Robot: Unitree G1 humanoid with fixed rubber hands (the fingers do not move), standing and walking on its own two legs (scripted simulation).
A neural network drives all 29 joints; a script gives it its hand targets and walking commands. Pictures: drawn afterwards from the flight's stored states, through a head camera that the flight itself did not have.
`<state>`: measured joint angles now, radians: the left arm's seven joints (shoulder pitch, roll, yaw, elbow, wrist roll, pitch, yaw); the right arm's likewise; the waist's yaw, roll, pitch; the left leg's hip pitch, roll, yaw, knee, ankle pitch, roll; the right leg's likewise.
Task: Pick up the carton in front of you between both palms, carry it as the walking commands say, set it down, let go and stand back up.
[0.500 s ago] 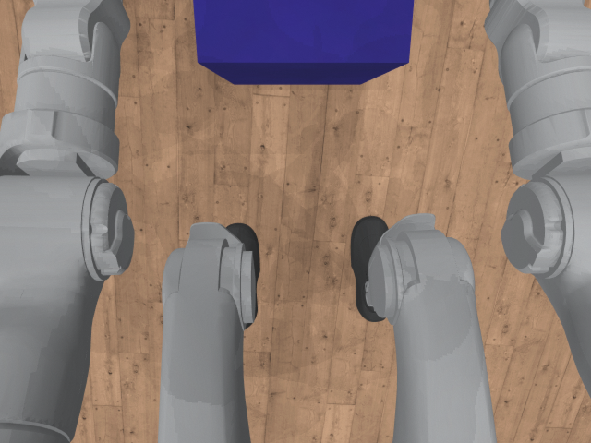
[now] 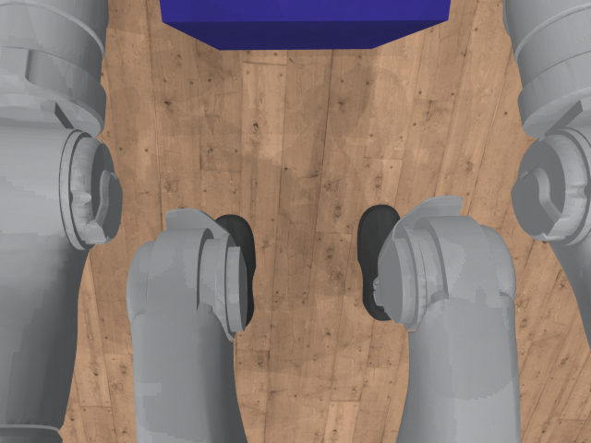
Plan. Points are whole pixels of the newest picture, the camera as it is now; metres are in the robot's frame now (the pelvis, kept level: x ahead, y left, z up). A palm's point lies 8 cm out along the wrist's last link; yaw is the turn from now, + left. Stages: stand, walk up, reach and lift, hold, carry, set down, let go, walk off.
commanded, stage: reach and lift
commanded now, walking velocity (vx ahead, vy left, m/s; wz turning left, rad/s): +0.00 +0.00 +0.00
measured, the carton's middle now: out of the picture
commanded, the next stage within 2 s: none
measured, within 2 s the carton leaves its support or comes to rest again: leaves its support in 0.62 s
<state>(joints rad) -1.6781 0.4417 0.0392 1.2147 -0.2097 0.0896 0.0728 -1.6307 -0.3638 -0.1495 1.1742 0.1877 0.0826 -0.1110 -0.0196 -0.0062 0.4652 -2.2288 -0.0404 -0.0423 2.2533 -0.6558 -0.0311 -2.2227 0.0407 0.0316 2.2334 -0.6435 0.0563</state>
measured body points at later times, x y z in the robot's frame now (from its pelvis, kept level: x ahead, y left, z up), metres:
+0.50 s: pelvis +0.00 +0.00 +0.00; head +0.38 +0.01 +0.21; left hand +0.59 +0.16 -0.18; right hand +0.58 -0.15 -0.18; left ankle +0.09 +0.12 -0.33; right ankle +0.10 -0.13 -0.33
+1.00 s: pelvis -0.03 +0.00 +0.08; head +0.27 +0.01 +0.42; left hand +0.52 +0.16 +0.01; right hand +0.52 -0.14 +0.01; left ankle +0.09 +0.13 -0.33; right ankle +0.10 -0.14 -0.33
